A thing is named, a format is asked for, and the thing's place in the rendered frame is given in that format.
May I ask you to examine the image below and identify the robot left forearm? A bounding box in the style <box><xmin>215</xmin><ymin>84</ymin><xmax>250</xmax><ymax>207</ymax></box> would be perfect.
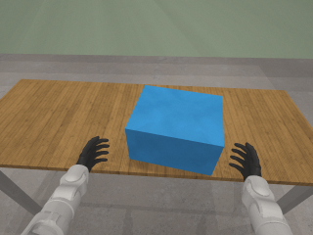
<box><xmin>21</xmin><ymin>164</ymin><xmax>89</xmax><ymax>235</ymax></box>

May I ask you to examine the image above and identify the table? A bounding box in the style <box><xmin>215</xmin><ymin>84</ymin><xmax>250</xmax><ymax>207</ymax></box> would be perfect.
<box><xmin>0</xmin><ymin>78</ymin><xmax>313</xmax><ymax>232</ymax></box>

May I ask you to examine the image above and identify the robot right hand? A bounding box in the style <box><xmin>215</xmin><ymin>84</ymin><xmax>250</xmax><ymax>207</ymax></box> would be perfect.
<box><xmin>229</xmin><ymin>142</ymin><xmax>262</xmax><ymax>181</ymax></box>

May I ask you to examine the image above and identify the robot left hand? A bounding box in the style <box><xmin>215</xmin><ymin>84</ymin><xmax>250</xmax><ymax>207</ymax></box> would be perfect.
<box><xmin>76</xmin><ymin>136</ymin><xmax>110</xmax><ymax>172</ymax></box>

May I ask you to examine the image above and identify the carton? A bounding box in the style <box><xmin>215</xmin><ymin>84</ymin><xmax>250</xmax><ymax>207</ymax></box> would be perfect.
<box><xmin>124</xmin><ymin>85</ymin><xmax>224</xmax><ymax>176</ymax></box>

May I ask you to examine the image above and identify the robot right forearm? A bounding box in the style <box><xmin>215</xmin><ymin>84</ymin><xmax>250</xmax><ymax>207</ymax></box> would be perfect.
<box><xmin>242</xmin><ymin>175</ymin><xmax>293</xmax><ymax>235</ymax></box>

